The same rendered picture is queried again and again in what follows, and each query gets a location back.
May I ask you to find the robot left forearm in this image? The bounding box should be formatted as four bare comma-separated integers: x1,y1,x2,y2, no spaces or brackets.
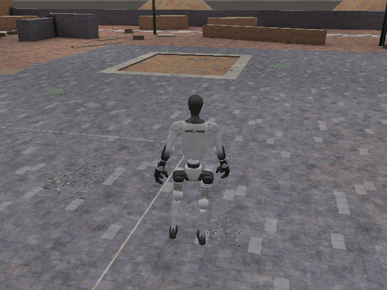
157,145,170,171

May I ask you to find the robot left hand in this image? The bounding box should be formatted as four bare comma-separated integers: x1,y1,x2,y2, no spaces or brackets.
154,168,168,184

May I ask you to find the robot right forearm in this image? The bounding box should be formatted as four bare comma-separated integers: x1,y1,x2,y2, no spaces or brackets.
217,145,228,168

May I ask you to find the right robot upper arm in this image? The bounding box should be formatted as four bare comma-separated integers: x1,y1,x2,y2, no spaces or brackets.
207,121,223,154

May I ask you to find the robot right hand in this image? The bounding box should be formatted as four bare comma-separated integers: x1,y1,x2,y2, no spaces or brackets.
216,165,230,179

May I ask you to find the robot left thigh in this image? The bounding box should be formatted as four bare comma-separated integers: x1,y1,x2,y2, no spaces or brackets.
173,167,185,201

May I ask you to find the left robot upper arm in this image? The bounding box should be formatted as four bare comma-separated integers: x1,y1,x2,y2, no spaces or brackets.
165,121,183,154

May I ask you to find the robot head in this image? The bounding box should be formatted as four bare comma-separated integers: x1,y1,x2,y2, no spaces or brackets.
185,95,205,124

